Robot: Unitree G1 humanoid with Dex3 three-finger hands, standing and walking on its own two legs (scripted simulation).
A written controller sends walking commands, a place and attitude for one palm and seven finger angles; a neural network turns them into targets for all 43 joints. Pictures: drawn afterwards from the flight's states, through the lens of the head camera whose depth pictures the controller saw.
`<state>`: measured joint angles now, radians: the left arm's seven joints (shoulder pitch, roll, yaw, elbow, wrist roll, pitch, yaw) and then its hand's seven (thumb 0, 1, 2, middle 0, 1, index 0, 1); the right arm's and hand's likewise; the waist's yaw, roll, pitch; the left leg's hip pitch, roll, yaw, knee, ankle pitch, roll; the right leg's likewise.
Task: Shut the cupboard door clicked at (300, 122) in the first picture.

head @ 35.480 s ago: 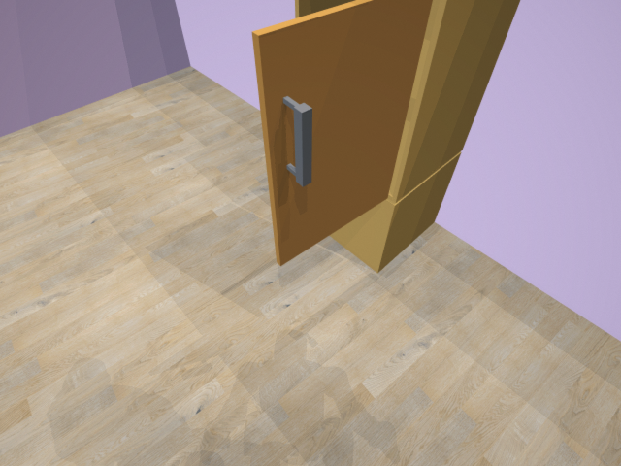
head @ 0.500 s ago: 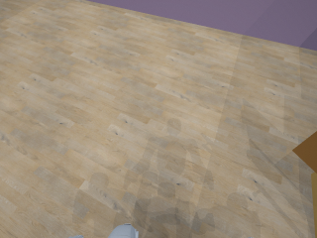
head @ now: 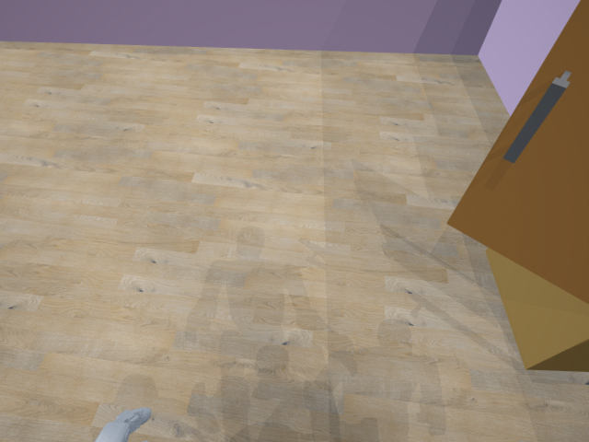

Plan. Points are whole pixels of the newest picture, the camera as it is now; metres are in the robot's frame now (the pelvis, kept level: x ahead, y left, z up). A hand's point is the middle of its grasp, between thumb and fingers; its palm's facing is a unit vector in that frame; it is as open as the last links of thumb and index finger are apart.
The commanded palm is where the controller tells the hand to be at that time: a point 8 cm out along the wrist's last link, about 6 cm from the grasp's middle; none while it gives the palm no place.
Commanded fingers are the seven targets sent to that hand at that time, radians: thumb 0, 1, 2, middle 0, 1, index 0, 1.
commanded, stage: turn to face it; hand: left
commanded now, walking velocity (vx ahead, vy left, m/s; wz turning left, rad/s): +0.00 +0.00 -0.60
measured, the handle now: (536, 118) +0.66 -0.42 +0.06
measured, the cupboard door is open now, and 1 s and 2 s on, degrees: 52 52 52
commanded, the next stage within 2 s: take the last steps up to it in 1.04 s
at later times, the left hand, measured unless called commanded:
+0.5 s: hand (163, 431) +0.15 +0.22 -0.17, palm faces -0.23 -0.96 -0.18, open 7.4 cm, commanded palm none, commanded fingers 0.00 0.90 0.90 -0.20 -0.30 -0.20 -0.30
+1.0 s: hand (238, 400) +0.20 +0.10 -0.14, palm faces -0.50 -0.83 -0.26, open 7.4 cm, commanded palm none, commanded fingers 0.00 0.90 0.90 -0.20 -0.30 -0.20 -0.30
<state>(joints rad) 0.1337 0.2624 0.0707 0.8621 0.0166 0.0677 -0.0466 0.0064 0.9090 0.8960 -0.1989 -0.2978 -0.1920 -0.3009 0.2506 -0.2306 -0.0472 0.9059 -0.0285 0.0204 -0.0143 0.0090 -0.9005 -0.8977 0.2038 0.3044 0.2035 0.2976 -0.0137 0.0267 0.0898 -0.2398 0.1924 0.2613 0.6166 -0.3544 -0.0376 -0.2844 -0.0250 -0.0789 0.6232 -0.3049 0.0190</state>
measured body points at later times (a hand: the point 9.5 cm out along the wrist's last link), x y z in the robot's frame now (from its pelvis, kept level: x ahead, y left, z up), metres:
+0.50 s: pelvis +0.03 +0.03 +0.01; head +0.08 +0.06 +0.45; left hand +0.16 +0.27 -0.16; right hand +0.06 -0.24 -0.11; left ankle +0.07 +0.12 -0.73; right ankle -0.05 -0.10 -0.65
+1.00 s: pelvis +0.01 -0.02 +0.01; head +0.02 -0.05 +0.46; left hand +0.22 +0.14 -0.12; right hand -0.10 -0.26 -0.15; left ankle +0.07 +0.11 -0.65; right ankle -0.04 -0.10 -0.73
